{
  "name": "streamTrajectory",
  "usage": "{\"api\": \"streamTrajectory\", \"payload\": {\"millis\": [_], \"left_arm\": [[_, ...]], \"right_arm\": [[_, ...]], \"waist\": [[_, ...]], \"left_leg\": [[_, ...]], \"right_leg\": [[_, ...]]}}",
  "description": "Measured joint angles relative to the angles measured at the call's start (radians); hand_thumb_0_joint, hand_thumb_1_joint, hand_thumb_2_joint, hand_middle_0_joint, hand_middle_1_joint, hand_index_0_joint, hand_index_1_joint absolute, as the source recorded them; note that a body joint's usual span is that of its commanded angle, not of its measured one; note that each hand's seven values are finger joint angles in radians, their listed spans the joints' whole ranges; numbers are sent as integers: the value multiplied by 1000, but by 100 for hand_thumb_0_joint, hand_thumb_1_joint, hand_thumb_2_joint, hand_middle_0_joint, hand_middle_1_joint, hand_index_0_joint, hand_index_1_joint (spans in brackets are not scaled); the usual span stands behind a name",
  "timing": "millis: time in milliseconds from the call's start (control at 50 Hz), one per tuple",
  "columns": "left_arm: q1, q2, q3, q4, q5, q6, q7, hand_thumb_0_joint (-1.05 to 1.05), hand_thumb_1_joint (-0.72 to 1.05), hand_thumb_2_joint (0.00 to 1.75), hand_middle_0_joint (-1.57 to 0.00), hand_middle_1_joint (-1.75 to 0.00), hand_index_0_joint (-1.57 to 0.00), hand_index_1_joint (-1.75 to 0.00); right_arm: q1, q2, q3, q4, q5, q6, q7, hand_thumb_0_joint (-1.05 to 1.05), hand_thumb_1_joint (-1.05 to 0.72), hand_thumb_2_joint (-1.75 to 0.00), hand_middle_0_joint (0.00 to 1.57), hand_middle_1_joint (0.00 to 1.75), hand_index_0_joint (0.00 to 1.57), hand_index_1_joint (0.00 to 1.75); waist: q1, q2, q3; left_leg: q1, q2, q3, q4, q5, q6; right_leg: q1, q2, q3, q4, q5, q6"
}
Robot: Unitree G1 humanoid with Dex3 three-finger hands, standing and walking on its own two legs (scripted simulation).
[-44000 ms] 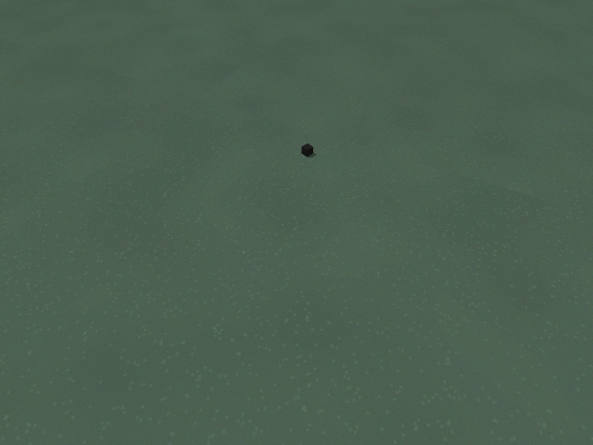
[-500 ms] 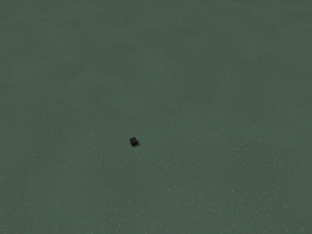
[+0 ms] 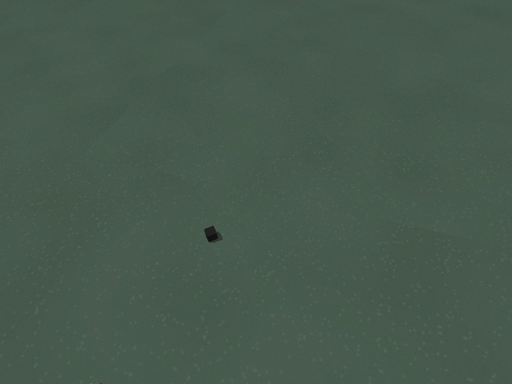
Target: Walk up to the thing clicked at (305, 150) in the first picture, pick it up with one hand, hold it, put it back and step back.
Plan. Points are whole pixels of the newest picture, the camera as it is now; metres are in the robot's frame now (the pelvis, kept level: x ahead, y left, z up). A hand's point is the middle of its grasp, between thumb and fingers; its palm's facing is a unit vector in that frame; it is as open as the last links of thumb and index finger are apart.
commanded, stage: step back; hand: left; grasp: from above
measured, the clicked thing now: (211, 233) +0.89 +0.24 -0.74
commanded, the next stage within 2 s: stand in 0.20 s
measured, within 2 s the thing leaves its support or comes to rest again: neither
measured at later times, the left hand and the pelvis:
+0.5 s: hand out of the picture +0.13 +0.26 -0.13, palm faces -0.01 -0.95 -0.33, open 7.4 cm; pelvis +0.03 +0.01 +0.02, yaw -1 degrees
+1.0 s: hand out of the picture +0.09 +0.26 -0.13, palm faces -0.02 -0.94 -0.35, open 7.4 cm; pelvis +0.02 +0.00 +0.02, yaw +0 degrees
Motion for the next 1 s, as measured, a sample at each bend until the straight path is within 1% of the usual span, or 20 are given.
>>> {"api": "streamTrajectory", "payload": {"millis": [40,60,80,120,180,280,380,520,640,1000], "left_arm": [[-13,-6,-5,3,-3,2,-1,1,90,90,-20,-30,-20,-30],[-19,-5,-7,6,-5,5,-1,1,90,89,-20,-30,-20,-30],[-24,-3,-8,12,-9,8,1,1,90,89,-21,-30,-20,-30],[-30,-6,-12,29,-21,14,3,1,90,89,-20,-30,-20,-30],[-38,-5,-16,52,-26,12,5,1,90,90,-20,-30,-20,-30],[-49,3,-26,88,-34,8,10,1,90,90,-20,-30,-20,-30],[-54,0,-40,117,-30,10,10,1,90,90,-20,-30,-20,-30],[-52,0,-46,142,-25,7,10,1,90,90,-20,-30,-20,-30],[-36,3,-46,155,-23,5,9,1,90,90,-20,-30,-20,-30],[-1,9,-48,165,-22,6,7,1,90,90,-20,-30,-20,-30]], "right_arm": [[-6,0,2,14,-2,-8,2,1,-90,-90,20,30,21,30],[-11,3,2,23,-6,-11,1,1,-90,-90,20,30,21,30],[-19,11,1,34,-11,-14,-1,1,-90,-90,20,30,21,30],[-29,20,6,50,-12,-16,0,1,-90,-90,20,30,21,30],[-54,29,14,70,-9,-18,3,1,-90,-90,20,30,21,30],[-103,38,24,81,5,-24,4,1,-90,-90,20,30,21,30],[-148,37,28,86,11,-21,4,1,-90,-90,20,30,21,30],[-183,36,30,92,11,-15,8,1,-90,-90,20,30,21,30],[-181,36,31,101,10,-16,11,0,-90,-90,20,30,21,30],[-116,32,35,132,6,-4,18,1,-90,-90,20,30,21,30]], "waist": [[2,-3,-3],[1,-11,-1],[3,-27,4],[4,-35,-1],[1,-36,-2],[-1,-46,7],[0,-43,4],[6,-40,-5],[9,-36,-8],[-1,-26,-8]], "left_leg": [[29,7,17,-90,49,3],[46,3,23,-136,129,-1],[62,-6,32,-159,161,-4],[80,-7,37,-185,163,-5],[103,2,34,-220,165,-4],[158,4,40,-293,190,-4],[202,5,44,-355,217,-2],[237,5,46,-420,251,-2],[252,5,48,-453,272,-4],[239,15,39,-466,295,-18]], "right_leg": [[-1,-7,-4,7,-11,6],[-1,-14,-2,16,-19,10],[3,-23,7,19,-24,14],[22,-24,11,-13,-14,20],[57,-14,7,-72,7,23],[108,-12,12,-142,33,25],[154,-10,14,-208,62,29],[186,-9,17,-270,95,30],[196,-9,18,-294,111,29],[182,-1,8,-298,127,14]]}}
